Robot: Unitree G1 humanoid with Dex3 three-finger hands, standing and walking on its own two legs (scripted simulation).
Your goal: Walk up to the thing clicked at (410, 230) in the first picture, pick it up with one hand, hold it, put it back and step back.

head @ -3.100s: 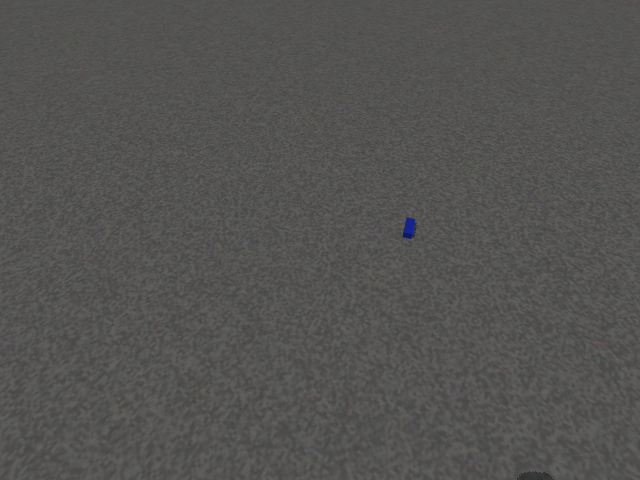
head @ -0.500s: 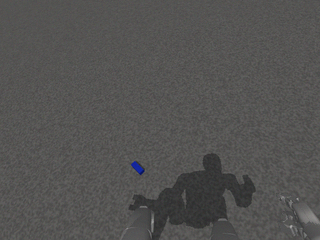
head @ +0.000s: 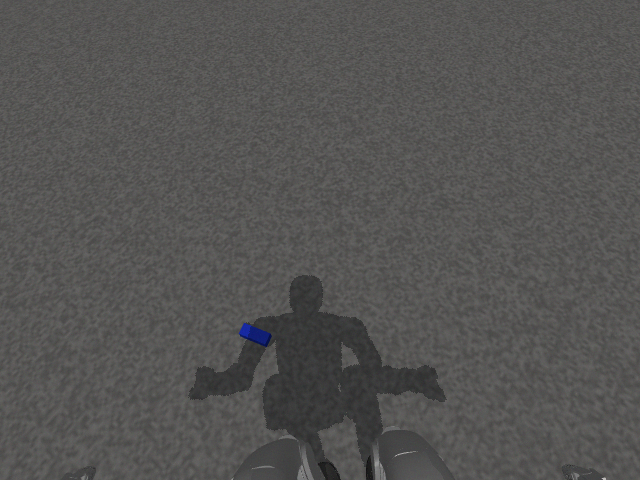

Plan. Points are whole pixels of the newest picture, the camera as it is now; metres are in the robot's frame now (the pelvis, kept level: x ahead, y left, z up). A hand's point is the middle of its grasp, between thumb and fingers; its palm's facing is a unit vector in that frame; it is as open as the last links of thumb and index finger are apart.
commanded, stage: walk up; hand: left
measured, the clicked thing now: (255, 334) +0.53 +0.21 -0.72
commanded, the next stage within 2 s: none
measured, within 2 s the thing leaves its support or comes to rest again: neither
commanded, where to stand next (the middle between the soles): +0.06 +0.09 m, yaw -27 degrees
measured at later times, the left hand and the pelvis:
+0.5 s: hand out of the picture +0.10 +0.49 -0.15, palm faces -0.18 -0.87 -0.46, open 7.4 cm; pelvis -0.06 +0.19 -0.02, yaw -14 degrees
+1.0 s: hand out of the picture +0.12 +0.34 -0.12, palm faces -0.43 -0.80 -0.42, open 7.4 cm; pelvis -0.02 +0.10 +0.01, yaw -28 degrees
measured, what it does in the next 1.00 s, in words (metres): steps to the left, turning right: left foot, then right foot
